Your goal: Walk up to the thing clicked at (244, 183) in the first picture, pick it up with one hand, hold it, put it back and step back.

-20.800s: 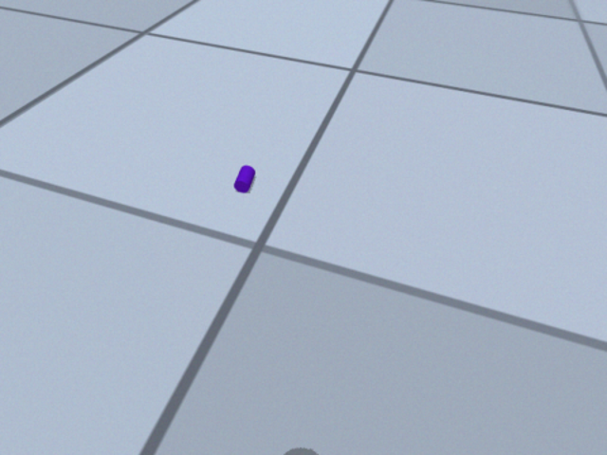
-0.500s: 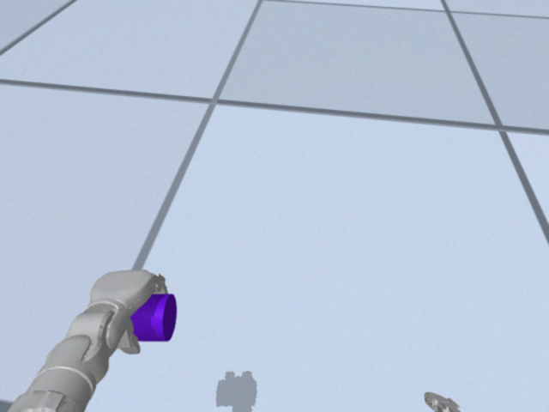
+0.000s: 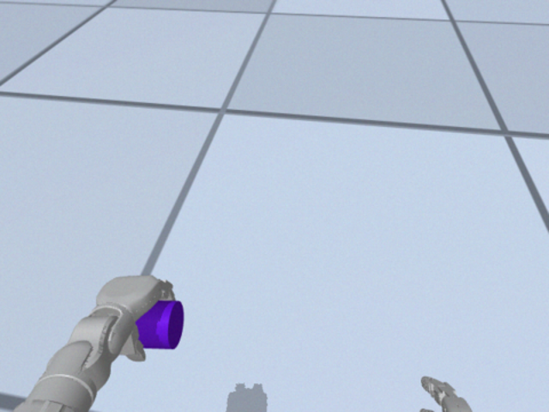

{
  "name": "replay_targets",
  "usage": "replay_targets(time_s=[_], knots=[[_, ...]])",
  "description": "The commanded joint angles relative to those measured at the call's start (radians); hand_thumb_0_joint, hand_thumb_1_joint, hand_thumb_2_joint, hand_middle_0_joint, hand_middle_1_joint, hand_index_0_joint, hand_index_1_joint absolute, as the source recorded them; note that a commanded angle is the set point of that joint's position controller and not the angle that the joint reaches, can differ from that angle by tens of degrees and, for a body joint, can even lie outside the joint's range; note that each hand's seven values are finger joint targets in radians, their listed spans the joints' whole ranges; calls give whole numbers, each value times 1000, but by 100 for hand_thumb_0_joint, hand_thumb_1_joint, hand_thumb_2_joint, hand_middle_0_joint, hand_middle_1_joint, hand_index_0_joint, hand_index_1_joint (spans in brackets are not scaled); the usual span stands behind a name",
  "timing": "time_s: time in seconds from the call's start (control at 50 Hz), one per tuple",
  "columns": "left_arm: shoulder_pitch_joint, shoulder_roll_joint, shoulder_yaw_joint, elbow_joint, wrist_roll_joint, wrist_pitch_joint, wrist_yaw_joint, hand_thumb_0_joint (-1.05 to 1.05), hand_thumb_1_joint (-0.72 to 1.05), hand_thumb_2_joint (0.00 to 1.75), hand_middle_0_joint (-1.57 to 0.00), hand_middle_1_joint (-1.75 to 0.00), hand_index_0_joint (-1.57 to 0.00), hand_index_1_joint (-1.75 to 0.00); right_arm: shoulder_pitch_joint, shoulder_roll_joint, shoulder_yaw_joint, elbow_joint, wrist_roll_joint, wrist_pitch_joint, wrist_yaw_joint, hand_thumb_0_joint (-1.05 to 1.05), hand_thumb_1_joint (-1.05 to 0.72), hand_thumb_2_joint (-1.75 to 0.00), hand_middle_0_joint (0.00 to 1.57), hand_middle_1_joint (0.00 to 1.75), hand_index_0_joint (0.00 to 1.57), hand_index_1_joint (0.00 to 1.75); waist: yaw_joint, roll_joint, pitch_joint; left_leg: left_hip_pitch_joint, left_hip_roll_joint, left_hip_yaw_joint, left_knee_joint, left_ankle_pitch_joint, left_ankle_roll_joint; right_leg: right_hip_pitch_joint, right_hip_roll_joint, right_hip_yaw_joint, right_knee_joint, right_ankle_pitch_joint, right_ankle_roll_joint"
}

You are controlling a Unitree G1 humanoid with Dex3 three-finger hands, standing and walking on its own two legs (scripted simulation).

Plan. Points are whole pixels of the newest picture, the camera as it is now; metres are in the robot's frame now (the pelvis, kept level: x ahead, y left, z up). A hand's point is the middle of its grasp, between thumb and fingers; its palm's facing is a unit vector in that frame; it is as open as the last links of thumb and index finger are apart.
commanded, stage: hold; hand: left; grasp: from above
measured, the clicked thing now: (141, 323) +0.29 +0.22 -0.07
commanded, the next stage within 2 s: crouch in 1.00 s
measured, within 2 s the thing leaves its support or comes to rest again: neither
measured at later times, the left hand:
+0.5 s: hand (134, 328) +0.27 +0.22 -0.03, palm faces -0.49 -0.03 -0.87, open 10.0 cm
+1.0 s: hand (133, 322) +0.28 +0.22 -0.04, palm faces -0.50 -0.04 -0.87, open 10.1 cm
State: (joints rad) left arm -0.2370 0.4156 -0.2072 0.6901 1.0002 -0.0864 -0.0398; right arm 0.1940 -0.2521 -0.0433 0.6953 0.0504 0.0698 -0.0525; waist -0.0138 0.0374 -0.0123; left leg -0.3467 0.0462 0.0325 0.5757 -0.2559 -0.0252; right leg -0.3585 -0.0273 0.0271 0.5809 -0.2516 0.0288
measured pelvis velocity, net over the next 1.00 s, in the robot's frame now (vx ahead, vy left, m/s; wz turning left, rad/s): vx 0.00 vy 0.00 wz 0.00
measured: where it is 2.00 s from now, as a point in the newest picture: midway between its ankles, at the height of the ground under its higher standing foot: outside the picture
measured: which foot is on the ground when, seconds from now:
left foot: down 0.00-1.00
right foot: down 0.00-1.00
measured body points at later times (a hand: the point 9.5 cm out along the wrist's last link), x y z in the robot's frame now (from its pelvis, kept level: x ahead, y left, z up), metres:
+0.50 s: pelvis -0.01 +0.00 +0.00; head -0.01 -0.02 +0.45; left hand +0.29 +0.22 +0.02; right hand +0.15 -0.25 -0.11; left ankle +0.03 +0.14 -0.73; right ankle +0.03 -0.14 -0.73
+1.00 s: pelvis +0.00 +0.00 +0.01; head +0.01 -0.02 +0.46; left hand +0.30 +0.22 +0.01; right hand +0.16 -0.25 -0.11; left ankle +0.03 +0.14 -0.73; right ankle +0.03 -0.14 -0.73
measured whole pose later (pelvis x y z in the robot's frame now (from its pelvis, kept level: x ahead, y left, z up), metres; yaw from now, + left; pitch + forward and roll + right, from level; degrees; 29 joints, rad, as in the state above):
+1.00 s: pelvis +0.00 +0.00 +0.01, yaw +0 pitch +0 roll +0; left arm -0.21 0.43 -0.21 0.61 0.99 -0.09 -0.08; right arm 0.15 -0.24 -0.03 0.70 0.05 0.07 -0.07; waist 0.01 0.04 0.01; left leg -0.28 0.04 0.03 0.51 -0.23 -0.03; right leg -0.29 -0.03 0.02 0.52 -0.23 0.03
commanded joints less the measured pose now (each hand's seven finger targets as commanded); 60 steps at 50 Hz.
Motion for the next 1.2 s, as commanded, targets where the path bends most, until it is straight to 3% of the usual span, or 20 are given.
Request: replay_targets(time_s=[0.0,0.18,0.34,0.42,0.46,0.5,0.54,0.58,0.6,0.64,0.68,0.72,0.76,0.82,0.9,0.94,0.98,1.06,1.1,1.18], knots=[[-395,241,128,-238,-11,-14,58,0,78,81,-114,-57,-114,-58,-89,-135,-31,-134,-6,-50,-16,0,-90,-90,20,30,20,30,-1,14,-247,141,-52,-1,-97,45,30,34,50,-24,-120,12,-30],[-410,236,123,-277,-20,-3,64,0,81,82,-115,-59,-115,-59,-113,-131,-27,-130,-3,-60,-21,0,-90,-90,20,30,20,30,5,-4,-270,163,-59,10,-100,72,34,64,45,-18,-136,35,-24],[-323,243,131,-269,-19,4,19,0,79,83,-114,-61,-114,-61,-138,-125,-19,-141,-2,-57,-24,0,-90,-90,20,30,20,30,20,0,-223,158,-55,6,-131,46,34,71,46,-22,-151,3,-30],[-352,233,120,-328,-22,-5,6,0,79,83,-114,-60,-114,-61,-145,-122,-17,-152,0,-59,-27,0,-90,-90,20,30,20,30,22,21,-243,182,-51,1,-135,73,28,77,52,-27,-145,24,-34],[-357,253,138,-302,-19,-6,10,0,80,80,-113,-61,-114,-61,-141,-121,-13,-142,1,-60,-30,0,-90,-90,20,30,20,30,21,15,-222,169,-54,5,-134,74,30,70,52,-25,-150,25,-33],[-378,229,115,-317,-28,-13,9,0,79,81,-113,-60,-114,-60,-144,-120,-13,-146,0,-62,-30,0,-90,-90,20,30,20,30,10,-11,-221,170,-56,7,-132,61,34,70,49,-21,-159,13,-29],[-353,255,145,-306,-27,-13,13,0,80,83,-115,-60,-115,-61,-143,-118,-13,-143,0,-62,-31,0,-90,-90,20,30,20,30,20,-1,-236,178,-59,10,-130,75,36,83,46,-19,-162,25,-28],[-351,218,113,-329,-26,-14,13,0,80,84,-114,-63,-114,-62,-143,-115,-13,-143,-2,-60,-30,0,-90,-90,20,30,20,30,17,4,-258,197,-58,9,-128,105,33,88,48,-21,-152,56,-29],[-351,242,137,-345,-30,-14,18,0,82,84,-114,-64,-115,-63,-143,-122,-16,-143,-1,-59,-31,0,-90,-90,20,30,20,30,24,14,-269,207,-56,7,-129,115,31,96,49,-24,-150,65,-30],[-344,223,119,-341,-22,-11,20,0,80,85,-115,-62,-115,-62,-144,-118,-15,-141,-2,-57,-31,0,-90,-90,20,30,20,30,17,18,-263,207,-54,5,-131,127,30,94,50,-26,-146,82,-32],[-346,261,153,-316,-14,-9,29,0,80,84,-114,-62,-114,-62,-144,-121,-16,-134,-2,-52,-33,0,-90,-90,20,30,20,30,25,18,-243,197,-54,6,-132,122,30,90,51,-28,-152,72,-31],[-383,252,136,-318,-13,-12,27,0,79,82,-113,-61,-113,-61,-143,-116,-13,-129,-4,-51,-33,0,-90,-90,20,30,20,30,12,6,-244,193,-56,7,-128,126,33,85,50,-25,-150,83,-28],[-361,266,153,-304,-11,-10,29,0,80,84,-114,-63,-115,-63,-141,-119,-16,-128,-3,-49,-33,0,-90,-90,20,30,20,30,23,19,-247,199,-57,10,-130,123,32,93,48,-23,-156,76,-30],[-355,226,123,-314,-28,-13,22,0,82,88,-115,-65,-115,-65,-142,-121,-18,-132,-5,-48,-31,0,-90,-90,20,30,20,30,15,10,-254,214,-52,3,-133,136,30,94,52,-29,-152,87,-31],[-321,249,142,-311,-22,-19,14,0,78,87,-112,-64,-113,-64,-142,-116,-21,-136,-5,-43,-33,0,-90,-90,20,30,20,30,21,-3,-271,205,-62,9,-121,168,36,116,44,-23,-154,125,-25],[-358,237,118,-336,-17,-24,10,0,79,88,-114,-64,-113,-64,-140,-114,-20,-136,-5,-41,-33,0,-90,-90,20,30,20,30,14,13,-279,218,-61,10,-121,185,35,115,43,-22,-152,146,-27],[-342,266,152,-308,-20,-24,18,0,82,88,-116,-64,-116,-64,-140,-119,-22,-133,-2,-39,-34,0,-90,-90,20,30,20,30,25,6,-265,213,-59,7,-124,183,34,116,46,-27,-154,136,-29],[-382,252,135,-299,-16,-24,30,0,81,85,-112,-66,-114,-64,-132,-121,-22,-124,-4,-34,-33,0,-89,-90,20,30,20,30,10,9,-252,212,-57,5,-122,182,32,103,47,-30,-154,138,-29],[-387,263,146,-295,-12,-25,36,0,77,78,-100,-68,-106,-62,-130,-122,-24,-125,-2,-33,-32,0,-87,-89,20,30,20,30,17,18,-260,213,-59,7,-125,179,33,108,45,-29,-155,137,-30],[-278,208,128,-211,-2,-18,51,0,72,85,-106,-67,-107,-66,-118,-124,-30,-124,-3,-23,-26,0,-89,-90,20,30,20,30,13,-30,-225,192,-59,4,-114,213,32,105,45,-35,-145,169,-29]])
